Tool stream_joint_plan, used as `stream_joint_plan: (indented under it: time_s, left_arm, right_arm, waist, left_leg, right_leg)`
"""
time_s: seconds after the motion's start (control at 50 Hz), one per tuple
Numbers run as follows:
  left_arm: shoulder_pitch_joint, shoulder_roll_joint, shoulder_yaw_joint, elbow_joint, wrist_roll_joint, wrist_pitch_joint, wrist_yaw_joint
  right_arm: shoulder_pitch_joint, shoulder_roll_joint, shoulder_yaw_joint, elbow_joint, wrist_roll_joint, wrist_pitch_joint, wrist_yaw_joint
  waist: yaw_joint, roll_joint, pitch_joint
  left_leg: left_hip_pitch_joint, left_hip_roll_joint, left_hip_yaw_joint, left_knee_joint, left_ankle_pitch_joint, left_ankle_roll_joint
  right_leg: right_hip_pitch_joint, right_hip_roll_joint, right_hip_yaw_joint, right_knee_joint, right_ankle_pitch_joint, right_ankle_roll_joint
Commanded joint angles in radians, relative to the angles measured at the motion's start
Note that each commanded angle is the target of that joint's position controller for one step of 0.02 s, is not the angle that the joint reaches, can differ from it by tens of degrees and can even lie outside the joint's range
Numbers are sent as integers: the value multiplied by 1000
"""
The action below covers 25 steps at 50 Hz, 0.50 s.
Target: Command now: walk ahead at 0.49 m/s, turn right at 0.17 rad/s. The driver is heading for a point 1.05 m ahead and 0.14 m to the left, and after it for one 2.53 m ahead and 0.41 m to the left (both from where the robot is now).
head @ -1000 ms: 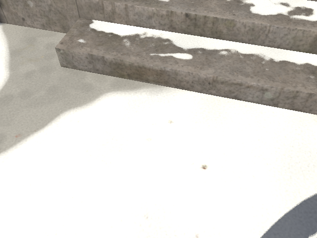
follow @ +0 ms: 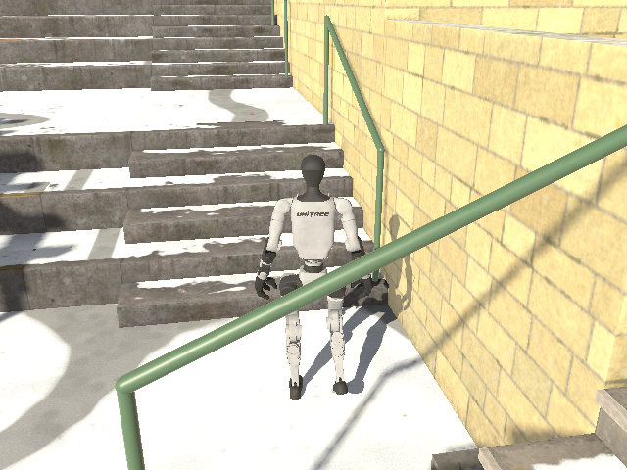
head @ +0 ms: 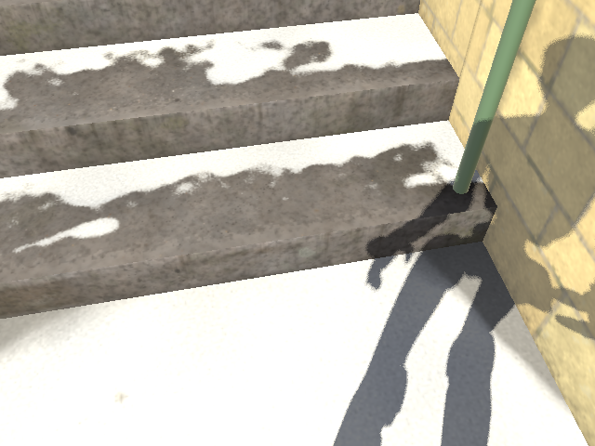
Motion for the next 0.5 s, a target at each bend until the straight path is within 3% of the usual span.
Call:
stream_joint_plan:
  time_s: [0.02, 0.06, 0.1, 0.16, 0.22, 0.28, 0.3, 0.32, 0.34, 0.36, 0.38, 0.4, 0.42, 0.44, 0.46, 0.5]
  left_arm:
    - [42, 29, 7, -60, 5, -5, -1]
    - [-40, 25, -1, -97, 16, -4, -1]
    - [-118, 22, -8, -122, 18, -6, -4]
    - [-221, 20, -15, -148, 10, -12, -13]
    - [-305, 36, -14, -180, -1, -15, -26]
    - [-323, 81, -4, -206, -6, -25, -37]
    - [-277, 100, 6, -196, -3, -29, -39]
    - [-163, 130, 24, -162, 0, -30, -35]
    - [36, 196, 50, -113, 13, -27, -29]
    - [206, 234, 45, -70, 150, -17, -18]
    - [269, 252, 62, -41, 108, -3, -23]
    - [173, 201, 51, -53, 77, 0, -29]
    - [74, 135, 34, -72, 65, -4, -32]
    - [24, 98, 23, -71, 62, -6, -33]
    - [-2, 79, 17, -64, 60, -9, -27]
    - [13, 78, 17, -41, 54, -23, -24]
  right_arm:
    - [15, -84, -9, -31, 4, -14, -1]
    - [43, -123, -18, -19, 8, -11, -9]
    - [66, -138, -20, -13, 14, -1, -17]
    - [110, -154, -18, 1, 25, 10, -22]
    - [169, -160, -17, 26, 31, 21, -21]
    - [166, -177, -22, 36, 33, 39, -28]
    - [152, -183, -23, 33, 30, 46, -30]
    - [141, -176, -19, 29, 25, 52, -32]
    - [131, -155, -8, 9, 2, 52, -33]
    - [243, -53, 9, -13, -30, 40, -21]
    - [304, -76, 1, 19, -39, 34, -18]
    - [239, -113, -10, 18, -34, 38, -17]
    - [164, -101, -6, 4, -25, 36, -7]
    - [126, -84, -2, -4, -22, 42, -1]
    - [124, -79, -3, -2, -36, 52, -3]
    - [150, -61, -1, 9, -43, 73, 6]
  waist:
    - [31, 101, -34]
    - [16, 85, -7]
    - [-5, 81, 2]
    - [-38, 93, 17]
    - [-64, 109, 33]
    - [-37, 130, 41]
    - [-1, 137, 13]
    - [57, 127, -52]
    - [136, 92, -182]
    - [123, -162, -303]
    - [122, -260, -360]
    - [83, -139, -228]
    - [65, -67, -135]
    - [40, -48, -80]
    - [20, -59, -53]
    - [-1, -57, -61]
  left_leg:
    - [115, 280, -284, -225, 111, 198]
    - [104, 289, -248, -254, 141, 209]
    - [110, 272, -200, -263, 148, 191]
    - [101, 237, -128, -249, 150, 153]
    - [162, 271, -137, -220, 113, 141]
    - [255, 313, -155, -159, 141, 109]
    - [265, 310, -144, -99, 255, 94]
    - [253, 271, -106, 38, 406, 72]
    - [121, 212, -60, 271, 391, 36]
    - [-193, 73, 56, 659, -89, -22]
    - [-362, 0, -27, 857, -460, -16]
    - [-419, 78, -91, 906, -384, 5]
    - [-398, 113, -94, 861, -288, 9]
    - [-358, 141, -92, 795, -241, 8]
    - [-310, 150, -104, 753, -211, 7]
    - [-268, 139, -97, 759, -160, 1]
  right_leg:
    - [-150, -101, 13, -73, 50, 10]
    - [-199, -115, -8, -187, 113, 32]
    - [-204, -112, -25, -324, 226, 43]
    - [-134, -72, -67, -509, 360, 51]
    - [-111, -52, -73, -595, 369, 45]
    - [-84, -38, -72, -667, 259, 5]
    - [-5, -18, -89, -688, 238, -10]
    - [147, 10, -112, -711, 229, -33]
    - [428, -48, -45, -679, 255, -73]
    - [749, -312, 303, -720, 195, -138]
    - [781, -404, 624, -863, 222, -210]
    - [670, -355, 474, -868, 176, -174]
    - [525, -313, 340, -889, 205, -148]
    - [417, -274, 239, -935, 238, -117]
    - [346, -249, 174, -966, 288, -96]
    - [309, -235, 97, -999, 376, -97]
